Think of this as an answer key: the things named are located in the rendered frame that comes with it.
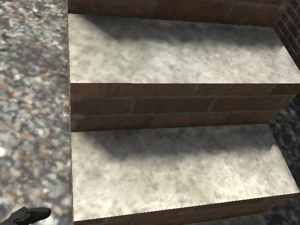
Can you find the left robot hand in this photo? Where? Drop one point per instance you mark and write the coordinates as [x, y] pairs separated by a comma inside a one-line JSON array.
[[26, 216]]

